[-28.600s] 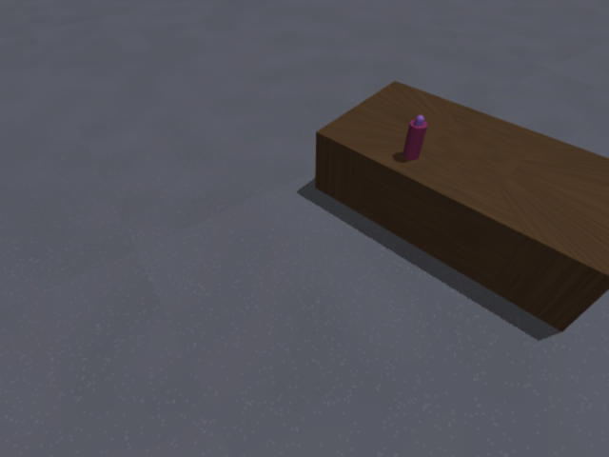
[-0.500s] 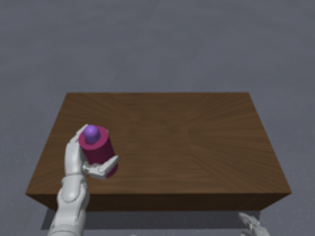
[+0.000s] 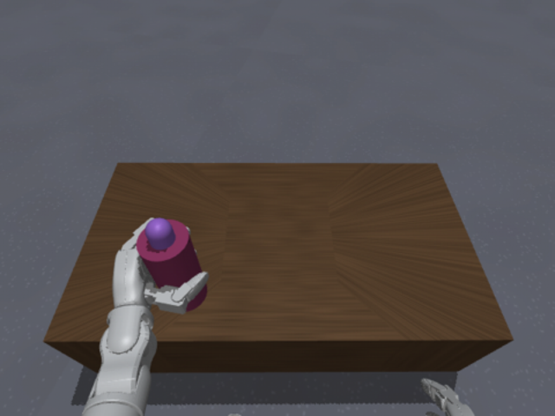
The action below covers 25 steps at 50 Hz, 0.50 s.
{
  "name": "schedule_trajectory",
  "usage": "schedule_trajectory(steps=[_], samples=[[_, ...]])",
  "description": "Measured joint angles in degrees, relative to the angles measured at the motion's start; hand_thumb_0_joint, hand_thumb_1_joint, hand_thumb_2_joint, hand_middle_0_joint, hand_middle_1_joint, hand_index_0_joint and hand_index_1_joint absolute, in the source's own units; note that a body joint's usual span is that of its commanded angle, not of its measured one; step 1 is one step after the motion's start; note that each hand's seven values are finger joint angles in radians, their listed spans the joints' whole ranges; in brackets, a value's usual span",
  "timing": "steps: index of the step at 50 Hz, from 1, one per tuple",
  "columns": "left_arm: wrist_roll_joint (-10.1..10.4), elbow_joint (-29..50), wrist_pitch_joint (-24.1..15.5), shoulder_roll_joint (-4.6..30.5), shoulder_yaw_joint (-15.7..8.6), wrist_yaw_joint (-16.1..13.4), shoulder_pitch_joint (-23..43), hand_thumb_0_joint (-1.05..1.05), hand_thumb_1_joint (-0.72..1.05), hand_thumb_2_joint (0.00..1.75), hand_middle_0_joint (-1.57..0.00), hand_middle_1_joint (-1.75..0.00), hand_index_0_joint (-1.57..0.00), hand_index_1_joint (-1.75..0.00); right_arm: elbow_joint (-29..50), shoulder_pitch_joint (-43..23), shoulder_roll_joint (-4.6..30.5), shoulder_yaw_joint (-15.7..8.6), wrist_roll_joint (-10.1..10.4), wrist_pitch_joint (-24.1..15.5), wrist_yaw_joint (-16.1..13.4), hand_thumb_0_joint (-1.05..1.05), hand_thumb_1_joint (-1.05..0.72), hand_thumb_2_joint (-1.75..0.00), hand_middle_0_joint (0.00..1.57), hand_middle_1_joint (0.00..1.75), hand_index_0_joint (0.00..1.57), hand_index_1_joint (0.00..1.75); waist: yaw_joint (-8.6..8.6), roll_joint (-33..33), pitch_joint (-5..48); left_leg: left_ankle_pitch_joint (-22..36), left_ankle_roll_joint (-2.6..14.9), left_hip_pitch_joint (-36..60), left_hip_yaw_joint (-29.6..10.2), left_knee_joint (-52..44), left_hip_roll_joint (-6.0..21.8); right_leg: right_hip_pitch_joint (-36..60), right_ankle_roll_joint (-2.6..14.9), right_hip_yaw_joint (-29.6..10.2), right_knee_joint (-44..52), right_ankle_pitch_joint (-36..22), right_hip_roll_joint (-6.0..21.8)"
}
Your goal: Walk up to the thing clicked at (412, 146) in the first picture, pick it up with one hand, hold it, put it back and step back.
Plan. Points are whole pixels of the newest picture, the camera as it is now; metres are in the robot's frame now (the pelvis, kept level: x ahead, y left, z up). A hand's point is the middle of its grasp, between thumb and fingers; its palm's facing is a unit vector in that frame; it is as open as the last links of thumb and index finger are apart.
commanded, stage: crouch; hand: left
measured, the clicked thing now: (173, 262) +0.33 +0.17 +0.05
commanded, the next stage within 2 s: lower in 1.18 s
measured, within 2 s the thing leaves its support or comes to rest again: neither
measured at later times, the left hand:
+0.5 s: hand (188, 271) +0.40 +0.19 -0.12, palm faces +0.17 -0.98 -0.04, open 9.4 cm
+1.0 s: hand (192, 268) +0.45 +0.21 -0.20, palm faces +0.19 -0.98 -0.03, open 9.4 cm
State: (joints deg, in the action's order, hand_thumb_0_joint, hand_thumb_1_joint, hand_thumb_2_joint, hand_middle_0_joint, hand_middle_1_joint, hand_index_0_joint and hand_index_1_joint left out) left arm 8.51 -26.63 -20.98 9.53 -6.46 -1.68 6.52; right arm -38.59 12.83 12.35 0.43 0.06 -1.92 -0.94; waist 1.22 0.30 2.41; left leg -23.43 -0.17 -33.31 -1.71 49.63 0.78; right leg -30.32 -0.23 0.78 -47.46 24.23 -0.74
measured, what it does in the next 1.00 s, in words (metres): lowers itself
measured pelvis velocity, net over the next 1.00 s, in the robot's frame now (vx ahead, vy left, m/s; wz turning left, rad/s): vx -0.05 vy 0.00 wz -0.06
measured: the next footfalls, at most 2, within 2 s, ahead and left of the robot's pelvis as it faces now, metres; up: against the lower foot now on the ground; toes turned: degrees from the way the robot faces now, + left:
none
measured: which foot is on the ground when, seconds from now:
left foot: down 0.00-1.00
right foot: down 0.00-1.00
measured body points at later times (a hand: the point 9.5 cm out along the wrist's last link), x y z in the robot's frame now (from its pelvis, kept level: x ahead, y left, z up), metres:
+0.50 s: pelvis -0.03 +0.00 -0.12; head +0.12 +0.02 +0.31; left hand +0.39 +0.25 -0.12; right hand +0.03 -0.27 -0.24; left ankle +0.02 +0.12 -0.70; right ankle +0.00 -0.12 -0.70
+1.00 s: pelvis -0.05 +0.00 -0.19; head +0.14 +0.03 +0.22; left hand +0.43 +0.26 -0.19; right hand +0.02 -0.26 -0.31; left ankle +0.02 +0.12 -0.70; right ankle +0.00 -0.12 -0.70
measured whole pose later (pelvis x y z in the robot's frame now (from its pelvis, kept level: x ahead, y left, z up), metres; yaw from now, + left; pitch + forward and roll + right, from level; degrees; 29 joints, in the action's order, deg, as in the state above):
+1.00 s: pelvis -0.05 +0.00 -0.19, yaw -4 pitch +34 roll -5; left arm 4.0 -61.5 -32.9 24.3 -25.2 4.1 43.5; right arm -41.4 10.4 14.1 1.1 -3.6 0.5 3.1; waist 7.3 1.2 10.7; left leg -36.5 -0.4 -95.6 -4.3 98.0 1.6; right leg -91.8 -0.1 3.0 -95.0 37.4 -2.2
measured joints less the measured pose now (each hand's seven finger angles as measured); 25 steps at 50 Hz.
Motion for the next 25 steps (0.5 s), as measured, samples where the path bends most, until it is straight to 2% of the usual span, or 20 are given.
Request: schedule_trajectory(steps=[6, 10, 16, 20, 25], samples=[[-0.7, -7.4, -3.6, 0.9, -1.4, 1.2, 5.4, -0.01, -0.34, 1.13, -0.75, -1.08, -0.76, -1.07, -0.5, -1.1, 0.1, -0.3, -0.7, -0.7, 0.8, 0.01, -0.90, -0.91, 0.20, 0.30, 0.21, 0.30, 0.40, -0.5, -0.1, -0.3, -0.08, -4.7, -0.3, 2.8, -0.1, -4.7, 0.11, 0.3, -3.1, 0.6, 0.1], [-0.6, -14.8, -7.6, 1.8, -3.9, 2.0, 11.2, -0.01, -0.34, 1.12, -0.75, -1.07, -0.76, -1.06, -0.9, -1.6, 0.4, -0.7, -1.4, -1.1, 1.6, 0.01, -0.90, -0.90, 0.20, 0.30, 0.21, 0.30, 1.04, -0.9, 0.8, -1.5, -0.20, -11.7, -0.5, 7.7, 0.0, -11.7, 0.26, 0.5, -8.1, 1.8, -0.1], [-1.2, -23.9, -13.4, 5.0, -8.1, 2.9, 18.8, -0.01, -0.34, 1.13, -0.75, -1.07, -0.77, -1.05, -1.0, -0.6, 1.4, -1.1, -2.5, -0.7, 2.8, 0.01, -0.89, -0.90, 0.20, 0.30, 0.21, 0.30, 2.71, -1.1, 3.8, -5.1, -0.49, -26.7, -1.1, 19.4, 0.3, -26.6, 0.48, 1.0, -19.8, 5.6, -0.5], [-1.0, -27.4, -15.1, 7.1, -10.1, 3.3, 22.3, -0.01, -0.34, 1.13, -0.75, -1.06, -0.77, -1.05, -2.0, 0.3, 2.1, -1.1, -2.8, 0.3, 3.3, 0.01, -0.90, -0.91, 0.20, 0.30, 0.21, 0.30, 3.55, -0.5, 5.5, -7.7, -0.51, -35.5, -1.4, 26.9, 0.5, -35.3, 0.57, 1.3, -27.1, 8.1, -0.8], [-1.3, -29.7, -14.8, 9.3, -12.1, 4.8, 25.4, -0.01, -0.34, 1.13, -0.76, -1.06, -0.77, -1.04, -3.6, 0.6, 2.3, -1.0, -3.0, 1.4, 3.6, 0.01, -0.91, -0.91, 0.20, 0.30, 0.21, 0.30, 4.25, 0.4, 6.5, -9.8, -0.43, -43.3, -1.6, 33.5, 0.8, -43.0, 0.49, 1.4, -33.4, 10.0, -1.2]])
